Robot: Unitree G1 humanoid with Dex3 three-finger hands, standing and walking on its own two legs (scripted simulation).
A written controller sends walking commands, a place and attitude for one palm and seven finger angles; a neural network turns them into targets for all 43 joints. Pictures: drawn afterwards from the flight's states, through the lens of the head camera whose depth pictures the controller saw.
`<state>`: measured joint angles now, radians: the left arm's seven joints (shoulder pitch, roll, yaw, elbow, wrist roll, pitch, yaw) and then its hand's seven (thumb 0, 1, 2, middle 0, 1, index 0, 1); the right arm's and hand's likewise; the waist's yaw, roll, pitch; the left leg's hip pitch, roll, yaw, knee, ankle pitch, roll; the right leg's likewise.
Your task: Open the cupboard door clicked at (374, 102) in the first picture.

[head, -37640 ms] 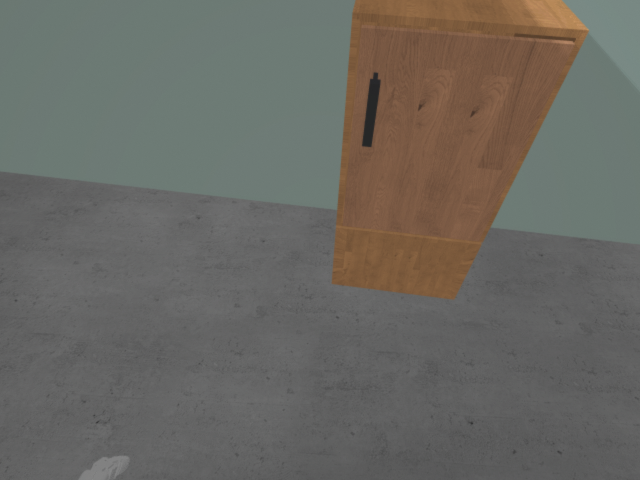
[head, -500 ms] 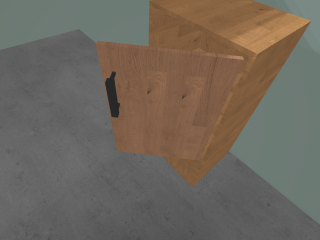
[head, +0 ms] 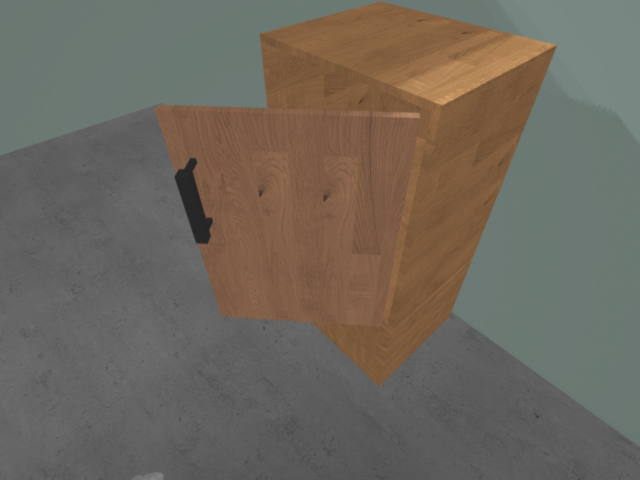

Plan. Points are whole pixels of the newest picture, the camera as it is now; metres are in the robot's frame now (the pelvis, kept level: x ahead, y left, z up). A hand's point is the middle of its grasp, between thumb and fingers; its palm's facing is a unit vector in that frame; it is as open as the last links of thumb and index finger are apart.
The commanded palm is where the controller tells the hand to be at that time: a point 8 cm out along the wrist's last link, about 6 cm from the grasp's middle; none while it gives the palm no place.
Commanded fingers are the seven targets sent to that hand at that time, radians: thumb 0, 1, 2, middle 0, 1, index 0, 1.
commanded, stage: come to a stop and stand still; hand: left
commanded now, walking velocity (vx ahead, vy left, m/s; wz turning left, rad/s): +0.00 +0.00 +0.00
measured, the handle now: (197, 201) +0.59 +0.25 +0.02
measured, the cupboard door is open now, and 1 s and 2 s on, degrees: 43 43 43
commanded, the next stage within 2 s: look again from close up in 1.06 s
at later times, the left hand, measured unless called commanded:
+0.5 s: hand out of the picture -0.03 +0.19 -0.16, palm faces +0.04 -0.98 -0.22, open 7.4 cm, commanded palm none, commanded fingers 0.00 0.90 0.90 -0.20 -0.30 -0.20 -0.30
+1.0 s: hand out of the picture -0.13 +0.19 -0.18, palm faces +0.11 -0.98 -0.15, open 7.4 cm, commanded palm none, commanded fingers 0.00 0.90 0.90 -0.20 -0.30 -0.20 -0.30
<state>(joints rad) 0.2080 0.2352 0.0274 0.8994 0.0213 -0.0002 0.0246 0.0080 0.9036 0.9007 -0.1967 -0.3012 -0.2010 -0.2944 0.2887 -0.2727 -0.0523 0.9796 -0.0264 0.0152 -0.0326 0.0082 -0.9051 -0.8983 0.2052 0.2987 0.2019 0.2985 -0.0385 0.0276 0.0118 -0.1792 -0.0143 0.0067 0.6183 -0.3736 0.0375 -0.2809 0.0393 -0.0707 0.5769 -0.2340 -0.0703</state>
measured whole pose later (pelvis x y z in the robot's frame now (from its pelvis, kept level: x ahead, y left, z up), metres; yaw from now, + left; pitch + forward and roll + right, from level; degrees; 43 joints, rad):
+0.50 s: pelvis -0.04 +0.00 +0.01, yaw +0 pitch -3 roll +0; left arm 0.32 0.20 0.03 1.05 0.02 0.01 0.03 0.01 0.90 0.90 -0.20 -0.30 -0.20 -0.29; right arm 0.40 -0.16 -0.02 1.12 -0.03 0.02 -0.02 0.01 -0.91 -0.90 0.20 0.30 0.20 0.30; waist -0.01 -0.03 0.01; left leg -0.20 -0.02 0.00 0.47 -0.22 0.02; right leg -0.27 0.04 -0.07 0.39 -0.10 -0.05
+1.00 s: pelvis -0.08 +0.04 +0.00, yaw -1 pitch -5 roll +1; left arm 0.45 0.10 0.04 1.07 0.04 0.01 0.04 0.01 0.90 0.90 -0.20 -0.30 -0.20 -0.29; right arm 0.32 -0.12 -0.04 1.10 -0.01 0.04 -0.02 0.01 -0.90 -0.90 0.21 0.30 0.20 0.30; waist 0.04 -0.02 0.01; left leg -0.25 -0.06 0.08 0.57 -0.23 0.08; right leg -0.34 -0.01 -0.01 0.58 -0.22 0.00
